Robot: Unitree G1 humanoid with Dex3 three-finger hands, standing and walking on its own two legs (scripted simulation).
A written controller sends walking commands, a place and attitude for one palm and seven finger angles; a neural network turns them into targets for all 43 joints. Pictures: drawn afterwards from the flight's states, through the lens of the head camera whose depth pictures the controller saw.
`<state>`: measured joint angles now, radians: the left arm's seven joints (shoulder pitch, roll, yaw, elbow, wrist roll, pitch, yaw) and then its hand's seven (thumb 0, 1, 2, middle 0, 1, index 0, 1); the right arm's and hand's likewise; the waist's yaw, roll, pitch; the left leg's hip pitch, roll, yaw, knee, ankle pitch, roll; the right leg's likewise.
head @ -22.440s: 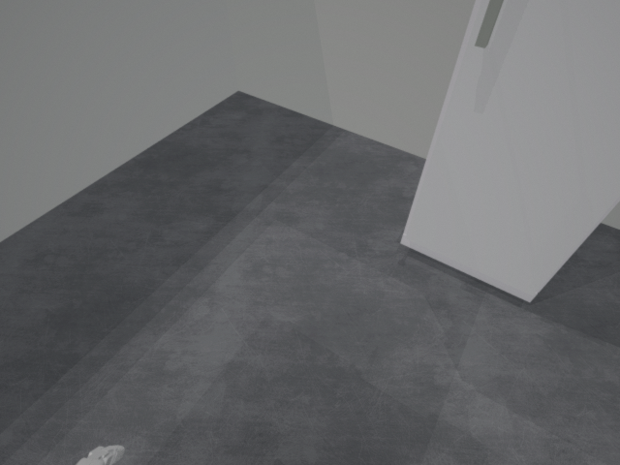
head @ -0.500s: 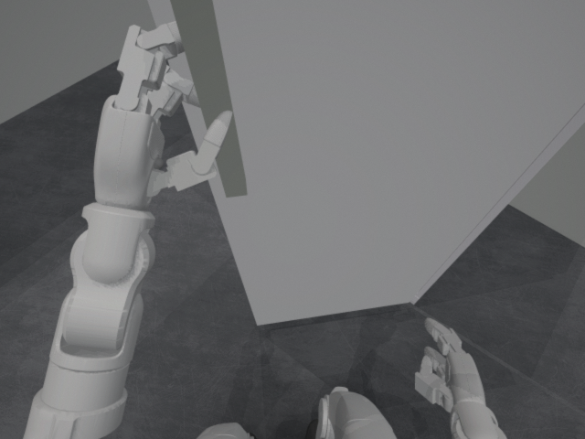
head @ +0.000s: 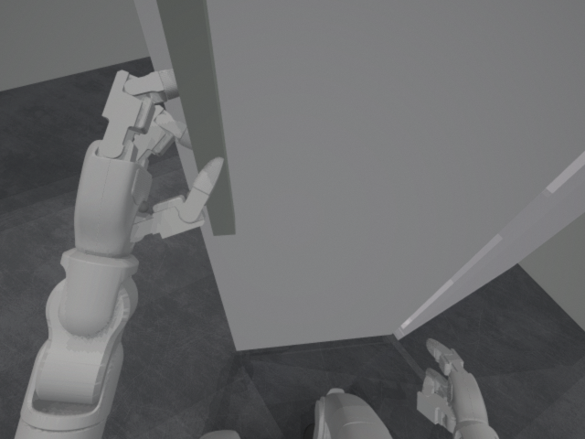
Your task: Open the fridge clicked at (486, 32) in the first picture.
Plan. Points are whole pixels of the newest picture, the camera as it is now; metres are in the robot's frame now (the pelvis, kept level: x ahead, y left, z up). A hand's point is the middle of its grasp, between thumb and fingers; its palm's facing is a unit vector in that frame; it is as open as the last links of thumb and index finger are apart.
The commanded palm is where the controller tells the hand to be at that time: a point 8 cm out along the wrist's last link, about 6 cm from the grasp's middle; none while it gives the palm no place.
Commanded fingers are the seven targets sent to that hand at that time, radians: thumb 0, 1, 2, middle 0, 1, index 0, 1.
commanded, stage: walk backward, drawing the door open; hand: left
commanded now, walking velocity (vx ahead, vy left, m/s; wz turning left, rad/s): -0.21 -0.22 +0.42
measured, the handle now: (204, 100) +0.35 +0.10 +0.27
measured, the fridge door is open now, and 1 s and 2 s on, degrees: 67 71 70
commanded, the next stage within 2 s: stop walking and hold the door back in 0.16 s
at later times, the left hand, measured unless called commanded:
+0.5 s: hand (220, 288) +0.21 +0.07 +0.22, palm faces +0.34 -0.93 -0.18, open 8.3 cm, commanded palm +0.21 +0.13 +0.21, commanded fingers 0.00 0.90 0.90 -0.45 -1.40 -0.45 -1.40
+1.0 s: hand (190, 251) +0.24 +0.10 +0.22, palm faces +0.40 -0.90 -0.17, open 5.6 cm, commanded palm +0.22 +0.14 +0.21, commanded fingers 0.00 0.90 0.90 -0.45 -1.40 -0.45 -1.40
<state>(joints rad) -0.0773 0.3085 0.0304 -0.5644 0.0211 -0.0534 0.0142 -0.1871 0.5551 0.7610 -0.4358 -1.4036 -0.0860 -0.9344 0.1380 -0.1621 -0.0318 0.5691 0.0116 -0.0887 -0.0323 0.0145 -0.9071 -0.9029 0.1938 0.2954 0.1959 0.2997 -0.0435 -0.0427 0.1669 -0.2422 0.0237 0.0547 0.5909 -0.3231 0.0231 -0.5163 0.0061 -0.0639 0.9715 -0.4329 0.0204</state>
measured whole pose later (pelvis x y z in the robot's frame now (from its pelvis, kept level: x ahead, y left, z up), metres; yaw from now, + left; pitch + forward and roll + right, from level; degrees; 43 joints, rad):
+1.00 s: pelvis -0.14 -0.17 +0.00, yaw +16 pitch -3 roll +0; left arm -0.75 0.31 0.14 0.60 -0.03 -0.08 0.06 -0.05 0.72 0.82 -0.45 -1.40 -0.36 -1.36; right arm 0.24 -0.23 0.03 0.77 0.02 -0.07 -0.10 0.01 -0.90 -0.90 0.20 0.30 0.20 0.30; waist -0.03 0.00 0.07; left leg -0.32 0.01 0.08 0.71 -0.40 0.00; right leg -0.30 -0.05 -0.03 0.54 -0.19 0.00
